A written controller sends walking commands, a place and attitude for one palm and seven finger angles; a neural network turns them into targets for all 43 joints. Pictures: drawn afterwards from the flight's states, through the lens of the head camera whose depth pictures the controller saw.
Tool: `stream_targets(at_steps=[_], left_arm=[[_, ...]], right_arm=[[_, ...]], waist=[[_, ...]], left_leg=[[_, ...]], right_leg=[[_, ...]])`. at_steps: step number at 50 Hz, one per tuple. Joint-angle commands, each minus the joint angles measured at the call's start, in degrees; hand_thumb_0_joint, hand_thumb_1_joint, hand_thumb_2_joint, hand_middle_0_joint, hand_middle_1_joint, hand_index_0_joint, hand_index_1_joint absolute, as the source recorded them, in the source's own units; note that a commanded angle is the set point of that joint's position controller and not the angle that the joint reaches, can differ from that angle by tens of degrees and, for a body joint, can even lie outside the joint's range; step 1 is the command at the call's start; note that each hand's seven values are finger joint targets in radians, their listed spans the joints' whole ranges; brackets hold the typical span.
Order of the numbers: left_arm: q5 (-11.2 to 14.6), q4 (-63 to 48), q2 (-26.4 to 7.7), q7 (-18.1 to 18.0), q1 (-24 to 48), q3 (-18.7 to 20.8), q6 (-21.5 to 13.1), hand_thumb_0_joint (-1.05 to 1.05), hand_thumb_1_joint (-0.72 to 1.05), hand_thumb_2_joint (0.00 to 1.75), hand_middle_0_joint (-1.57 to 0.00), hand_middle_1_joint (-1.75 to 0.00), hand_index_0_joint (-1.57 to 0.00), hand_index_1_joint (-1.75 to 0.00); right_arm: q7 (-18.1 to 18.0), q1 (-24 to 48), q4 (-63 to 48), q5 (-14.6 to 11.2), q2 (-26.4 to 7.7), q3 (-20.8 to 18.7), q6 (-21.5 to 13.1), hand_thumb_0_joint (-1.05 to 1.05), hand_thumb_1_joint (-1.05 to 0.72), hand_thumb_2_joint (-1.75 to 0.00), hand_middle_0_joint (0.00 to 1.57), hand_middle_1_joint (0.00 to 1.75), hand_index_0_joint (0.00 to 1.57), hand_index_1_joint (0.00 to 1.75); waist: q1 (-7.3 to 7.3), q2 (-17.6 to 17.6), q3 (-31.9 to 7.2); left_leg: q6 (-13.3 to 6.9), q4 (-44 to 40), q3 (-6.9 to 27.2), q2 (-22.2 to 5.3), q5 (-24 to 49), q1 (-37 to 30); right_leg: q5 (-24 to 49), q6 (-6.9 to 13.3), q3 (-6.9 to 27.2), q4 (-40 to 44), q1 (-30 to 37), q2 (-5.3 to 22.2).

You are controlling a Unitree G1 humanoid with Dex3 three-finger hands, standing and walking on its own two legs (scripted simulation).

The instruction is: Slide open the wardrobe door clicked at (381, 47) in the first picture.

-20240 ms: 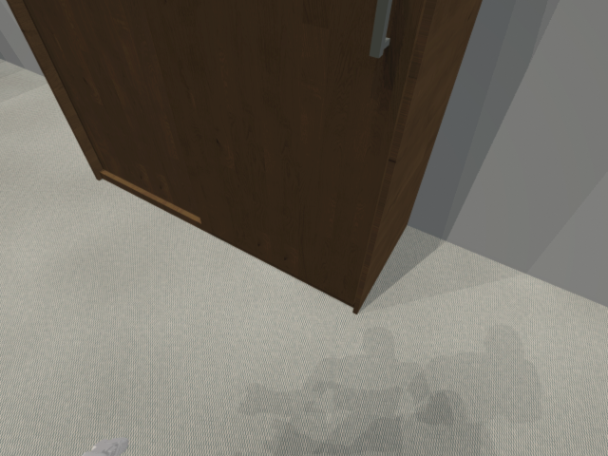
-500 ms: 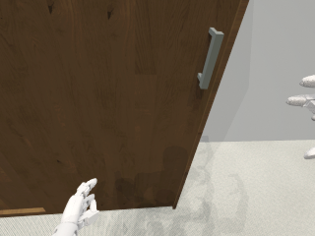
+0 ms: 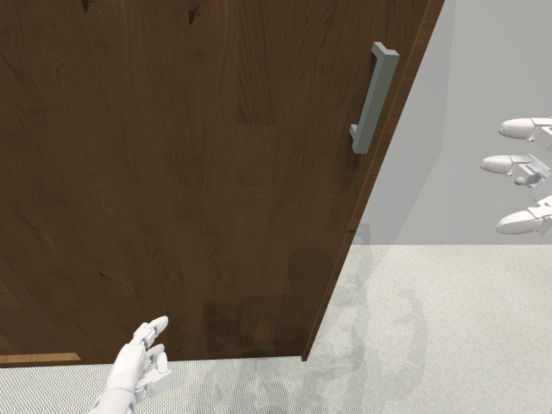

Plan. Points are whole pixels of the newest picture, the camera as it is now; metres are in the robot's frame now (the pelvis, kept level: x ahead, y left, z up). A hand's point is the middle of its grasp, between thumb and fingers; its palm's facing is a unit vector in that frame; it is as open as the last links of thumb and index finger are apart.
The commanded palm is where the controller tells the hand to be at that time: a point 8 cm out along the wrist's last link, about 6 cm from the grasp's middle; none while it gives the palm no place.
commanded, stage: move the hooked fingers beside the handle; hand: right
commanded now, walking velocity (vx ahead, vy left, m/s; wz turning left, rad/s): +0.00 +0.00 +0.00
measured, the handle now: (369, 99) +0.48 -0.10 +0.27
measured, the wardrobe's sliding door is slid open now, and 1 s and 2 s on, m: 0.00 0.00 0.00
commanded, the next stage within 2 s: none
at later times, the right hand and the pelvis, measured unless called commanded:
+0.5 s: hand (462, 154) +0.36 -0.20 +0.26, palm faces -0.07 +1.00 -0.06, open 14.0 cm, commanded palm +0.35 -0.25 +0.27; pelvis +0.00 +0.00 +0.00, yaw +0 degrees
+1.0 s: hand (422, 121) +0.42 -0.17 +0.27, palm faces -0.05 +1.00 -0.02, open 14.0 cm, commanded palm +0.40 -0.22 +0.27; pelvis +0.00 +0.01 +0.00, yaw +1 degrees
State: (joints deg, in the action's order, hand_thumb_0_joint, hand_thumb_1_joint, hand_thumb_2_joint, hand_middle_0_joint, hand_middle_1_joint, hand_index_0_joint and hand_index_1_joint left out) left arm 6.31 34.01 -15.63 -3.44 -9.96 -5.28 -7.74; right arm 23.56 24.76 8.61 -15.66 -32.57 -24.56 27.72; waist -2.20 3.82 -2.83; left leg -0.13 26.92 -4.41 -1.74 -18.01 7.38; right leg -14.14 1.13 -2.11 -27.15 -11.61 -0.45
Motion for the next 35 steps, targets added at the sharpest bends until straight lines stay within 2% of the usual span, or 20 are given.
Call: stream_targets(at_steps=[1,3,4,7,8,9,12,13,14,17,18,19,21,24,27,28,30,32,33,35], left_arm=[[0.24,-10.71,-5.83,-1.45,10.24,2.61,-3.61,0.00,0.90,0.90,-0.20,-0.30,-0.20,-0.30],[-0.28,-9.19,-5.54,-2.06,9.76,2.28,-4.26,0.00,0.90,0.90,-0.20,-0.30,-0.20,-0.30],[-0.52,-8.76,-6.04,-2.24,9.33,2.56,-4.53,0.00,0.90,0.90,-0.20,-0.30,-0.20,-0.30],[-0.76,-7.61,-5.65,-2.36,9.19,2.44,-4.58,0.00,0.90,0.90,-0.20,-0.30,-0.20,-0.30],[-0.76,-6.79,-6.07,-2.11,8.65,2.76,-4.21,0.00,0.90,0.90,-0.20,-0.30,-0.20,-0.30],[-0.61,-6.77,-6.01,-2.08,9.05,2.54,-3.81,0.00,0.90,0.90,-0.20,-0.30,-0.20,-0.30],[-0.29,-6.55,-6.44,-1.88,8.36,2.90,-2.55,0.00,0.90,0.90,-0.20,-0.30,-0.20,-0.30],[-0.07,-6.18,-6.85,-1.75,7.69,3.22,-1.91,0.00,0.90,0.90,-0.20,-0.30,-0.20,-0.30],[0.08,-6.65,-6.85,-1.67,7.96,3.15,-1.66,0.00,0.90,0.90,-0.20,-0.30,-0.20,-0.30],[-0.10,-8.06,-6.58,-1.71,8.06,3.29,-1.91,0.00,0.90,0.90,-0.20,-0.30,-0.20,-0.30],[-0.25,-8.04,-6.42,-1.77,7.89,3.26,-1.94,0.00,0.90,0.90,-0.20,-0.30,-0.20,-0.30],[-0.36,-8.03,-6.66,-1.81,7.75,3.35,-2.05,0.00,0.90,0.90,-0.20,-0.30,-0.20,-0.30],[-0.54,-8.20,-6.39,-1.95,7.92,3.25,-2.25,0.00,0.90,0.90,-0.20,-0.30,-0.20,-0.30],[-0.63,-7.38,-6.37,-1.90,7.36,3.20,-2.29,0.00,0.90,0.90,-0.20,-0.30,-0.20,-0.30],[-0.40,-5.99,-6.67,-2.02,6.25,3.54,-1.92,0.00,0.90,0.90,-0.20,-0.30,-0.20,-0.30],[-0.32,-5.76,-7.05,-1.93,5.91,3.79,-1.59,0.00,0.90,0.90,-0.20,-0.30,-0.20,-0.30],[-0.24,-6.26,-7.02,-1.98,5.86,3.84,-1.25,0.00,0.90,0.90,-0.20,-0.30,-0.20,-0.30],[-0.14,-6.72,-6.69,-1.98,5.90,3.92,-1.36,0.00,0.90,0.90,-0.20,-0.30,-0.20,-0.30],[-0.11,-6.38,-6.62,-1.97,5.42,4.00,-1.28,0.00,0.90,0.90,-0.20,-0.30,-0.20,-0.30],[-0.13,-5.84,-7.07,-2.25,5.02,4.02,-1.17,0.00,0.90,0.90,-0.20,-0.30,-0.20,-0.30]], right_arm=[[1.92,25.40,-18.10,-2.11,-9.24,1.97,-6.08,0.00,0.50,-0.30,0.30,1.20,0.30,1.20],[0.97,29.09,-19.15,-3.10,-10.34,1.09,-9.08,0.00,0.50,-0.30,0.30,1.20,0.30,1.20],[0.11,30.32,-18.71,-3.42,-13.36,-2.77,-9.88,0.00,0.50,-0.30,0.30,1.20,0.30,1.20],[-2.61,31.44,-14.69,-2.34,-12.64,-3.28,-9.99,0.00,0.50,-0.30,0.30,1.20,0.30,1.20],[-3.74,29.68,-12.14,-1.83,-14.59,-4.79,-9.23,0.00,0.50,-0.30,0.30,1.20,0.30,1.20],[-4.39,30.50,-10.22,-0.91,-12.82,-2.91,-8.11,0.00,0.50,-0.30,0.30,1.20,0.30,1.20],[-5.27,28.72,-2.34,0.38,-11.44,-0.90,-4.46,0.00,0.50,-0.30,0.30,1.20,0.30,1.20],[-4.96,27.95,0.22,0.74,-11.17,0.03,-3.65,0.00,0.50,-0.30,0.30,1.20,0.30,1.20],[-4.41,31.44,-1.07,0.89,-9.20,2.64,-3.61,0.00,0.50,-0.30,0.30,1.20,0.30,1.20],[-3.35,33.40,-3.70,0.58,-8.35,3.70,-5.25,0.00,0.50,-0.30,0.30,1.20,0.30,1.20],[-2.96,33.75,-4.29,0.07,-7.64,4.52,-6.36,0.00,0.50,-0.30,0.30,1.20,0.30,1.20],[-2.95,35.46,-5.00,-0.23,-10.69,1.40,-7.49,0.00,0.50,-0.30,0.30,1.20,0.30,1.20],[-3.04,37.29,-5.93,-0.72,-10.73,0.59,-9.31,0.00,0.50,-0.30,0.30,1.20,0.30,1.20],[-4.54,37.93,-4.66,-0.27,-11.64,-0.53,-10.27,0.00,0.50,-0.30,0.30,1.20,0.30,1.20],[-6.03,38.84,2.16,0.82,-10.02,1.36,-8.50,0.00,0.50,-0.30,0.30,1.20,0.30,1.20],[-6.28,38.08,2.70,1.27,-10.99,1.13,-8.09,0.00,0.50,-0.30,0.30,1.20,0.30,1.20],[-6.45,39.96,2.76,1.87,-10.53,2.15,-7.49,0.00,0.50,-0.30,0.30,1.20,0.30,1.20],[-6.06,41.69,1.55,1.92,-6.80,5.68,-7.90,0.00,0.50,-0.30,0.30,1.20,0.30,1.20],[-5.88,41.22,3.07,1.60,-6.41,6.10,-8.29,0.00,0.50,-0.30,0.30,1.20,0.30,1.20],[-5.64,44.97,4.42,1.17,-7.83,5.29,-9.21,0.00,0.50,-0.30,0.30,1.20,0.30,1.20]], waist=[[1.08,-0.13,-14.01],[1.51,-0.80,-13.66],[0.88,-0.70,-15.69],[0.30,1.65,-14.52],[-0.28,0.47,-13.46],[0.06,2.13,-11.90],[0.42,0.35,-9.07],[0.62,-2.28,-8.90],[1.33,-1.43,-9.18],[1.42,-1.64,-13.29],[1.61,-3.56,-14.04],[1.33,-3.93,-15.95],[1.08,-3.63,-17.23],[0.78,-1.53,-16.31],[1.61,-0.77,-11.12],[1.33,-2.18,-11.15],[1.79,-1.29,-12.11],[2.44,0.20,-13.72],[2.66,-2.22,-13.09],[3.18,-3.47,-13.33]], left_leg=[[-1.12,-2.84,0.90,0.75,19.90,5.40],[-1.23,-3.70,1.00,0.92,18.14,5.71],[-1.28,-3.76,1.15,1.03,17.88,4.63],[-1.56,-3.23,0.88,0.76,18.38,4.31],[-1.49,-3.84,1.12,0.68,18.49,3.69],[-1.54,-3.69,1.11,0.41,18.22,3.95],[-1.29,-4.02,1.21,0.28,17.49,4.93],[-1.26,-4.40,1.29,0.34,17.88,4.36],[-1.23,-4.22,1.35,0.17,18.21,4.76],[-1.47,-3.36,1.37,0.26,19.71,4.37],[-1.47,-3.57,1.56,0.26,21.01,3.37],[-1.37,-3.49,1.78,0.34,21.93,2.54],[-1.44,-3.07,1.85,0.37,22.77,1.92],[-1.54,-3.15,1.94,0.29,23.24,1.69],[-1.42,-3.92,1.81,0.32,19.72,4.71],[-1.42,-4.31,1.99,0.23,20.20,3.81],[-1.39,-4.01,2.06,0.13,20.83,3.56],[-1.49,-3.71,2.06,0.22,21.26,4.03],[-1.47,-4.16,1.98,0.35,21.41,4.00],[-1.28,-4.54,2.22,0.54,20.10,4.34]], right_leg=[[14.80,1.28,4.76,0.89,13.73,0.39],[13.58,1.26,5.11,0.99,14.71,0.67],[13.59,1.29,5.51,1.36,14.81,0.44],[14.89,0.75,5.28,2.00,14.04,0.44],[14.76,0.75,4.86,1.91,12.56,0.57],[14.36,0.60,4.59,2.53,11.33,0.57],[12.82,0.62,4.35,2.86,8.85,0.65],[13.03,0.76,4.09,2.72,8.28,0.91],[12.95,0.87,4.09,2.79,8.76,0.85],[14.44,1.14,4.60,1.89,11.46,0.75],[15.24,1.43,4.43,1.51,11.60,0.68],[15.64,1.54,4.44,1.49,12.21,0.57],[16.37,1.61,4.31,1.39,12.98,0.36],[17.19,1.45,3.90,1.57,12.33,0.46],[14.05,1.21,3.91,2.22,10.11,0.75],[14.57,1.41,3.64,2.11,9.61,0.78],[14.79,1.41,3.44,2.16,9.85,0.71],[15.34,1.49,3.46,1.81,11.46,0.65],[15.60,1.68,3.62,1.78,11.30,0.92],[13.67,1.75,3.72,1.99,11.14,0.79]])
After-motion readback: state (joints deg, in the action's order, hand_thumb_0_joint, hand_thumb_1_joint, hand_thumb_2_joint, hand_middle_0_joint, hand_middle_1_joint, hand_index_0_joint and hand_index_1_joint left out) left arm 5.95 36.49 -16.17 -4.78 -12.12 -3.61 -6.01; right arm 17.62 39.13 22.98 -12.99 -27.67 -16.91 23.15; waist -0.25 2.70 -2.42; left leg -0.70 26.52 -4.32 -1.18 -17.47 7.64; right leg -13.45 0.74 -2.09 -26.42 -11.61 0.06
